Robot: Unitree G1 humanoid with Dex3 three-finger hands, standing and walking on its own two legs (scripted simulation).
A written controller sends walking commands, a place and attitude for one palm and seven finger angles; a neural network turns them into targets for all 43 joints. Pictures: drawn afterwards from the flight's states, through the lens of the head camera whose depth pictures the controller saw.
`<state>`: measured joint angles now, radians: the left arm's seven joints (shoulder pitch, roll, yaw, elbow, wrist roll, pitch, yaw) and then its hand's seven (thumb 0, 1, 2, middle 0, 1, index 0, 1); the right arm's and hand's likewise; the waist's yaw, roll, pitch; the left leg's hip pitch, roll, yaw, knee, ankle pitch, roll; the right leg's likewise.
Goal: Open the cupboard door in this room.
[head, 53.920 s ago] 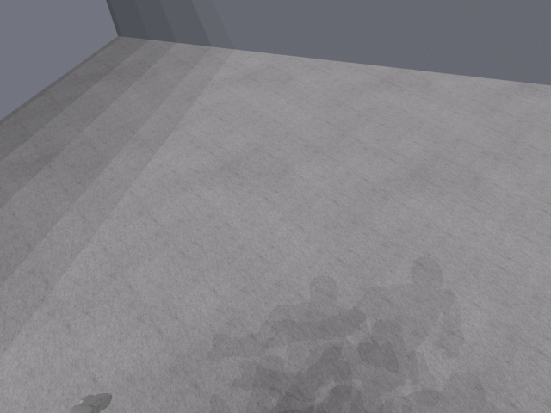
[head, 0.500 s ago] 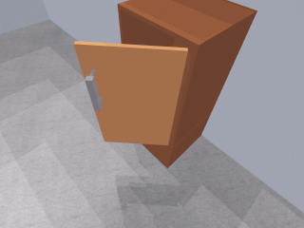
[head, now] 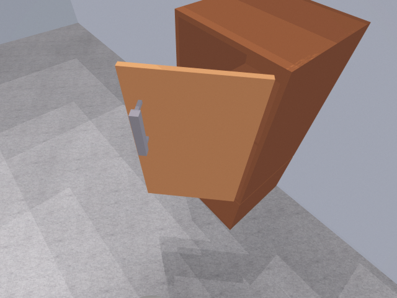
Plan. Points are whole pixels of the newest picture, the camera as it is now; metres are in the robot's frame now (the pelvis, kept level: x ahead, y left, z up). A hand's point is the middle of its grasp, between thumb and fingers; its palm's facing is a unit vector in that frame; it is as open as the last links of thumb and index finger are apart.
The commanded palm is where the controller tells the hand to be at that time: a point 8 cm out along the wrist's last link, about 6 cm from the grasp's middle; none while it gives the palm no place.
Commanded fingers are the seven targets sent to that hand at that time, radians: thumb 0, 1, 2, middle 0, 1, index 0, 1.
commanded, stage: come to a stop and stand still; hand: left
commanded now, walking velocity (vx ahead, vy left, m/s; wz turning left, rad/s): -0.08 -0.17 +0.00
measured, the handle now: (141, 128) +0.51 +0.20 -0.01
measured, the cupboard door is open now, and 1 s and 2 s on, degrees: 43 43 43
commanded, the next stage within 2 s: look again from close up in 1.46 s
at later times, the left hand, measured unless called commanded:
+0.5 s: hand out of the picture +0.02 +0.18 -0.15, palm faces +0.08 -0.96 -0.26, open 7.4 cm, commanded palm none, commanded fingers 0.00 0.90 0.90 -0.20 -0.30 -0.20 -0.30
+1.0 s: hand out of the picture -0.05 +0.20 -0.16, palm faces +0.05 -0.98 -0.18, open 7.4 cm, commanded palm none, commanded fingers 0.00 0.90 0.90 -0.20 -0.30 -0.20 -0.30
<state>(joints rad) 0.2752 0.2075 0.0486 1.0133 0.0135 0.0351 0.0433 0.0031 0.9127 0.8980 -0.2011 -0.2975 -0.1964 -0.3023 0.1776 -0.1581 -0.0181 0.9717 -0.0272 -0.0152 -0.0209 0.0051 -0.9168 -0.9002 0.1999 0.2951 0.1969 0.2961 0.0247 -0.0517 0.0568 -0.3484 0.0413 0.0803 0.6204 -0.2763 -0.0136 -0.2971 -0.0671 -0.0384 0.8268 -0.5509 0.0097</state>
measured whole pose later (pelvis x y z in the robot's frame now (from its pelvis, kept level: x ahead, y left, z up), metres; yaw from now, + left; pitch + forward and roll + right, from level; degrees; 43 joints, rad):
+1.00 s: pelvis -0.05 +0.03 +0.02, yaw +1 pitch -2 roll -1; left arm 0.32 0.17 -0.01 1.07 0.01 0.00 0.04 0.00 0.91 0.90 -0.20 -0.30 -0.19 -0.30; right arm 0.26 -0.17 0.01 1.11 -0.02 0.00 -0.01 0.01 -0.92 -0.90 0.20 0.30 0.20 0.30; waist 0.01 -0.02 0.01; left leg -0.22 -0.05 0.08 0.42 -0.17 0.09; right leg -0.18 -0.03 -0.07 0.42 -0.21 0.01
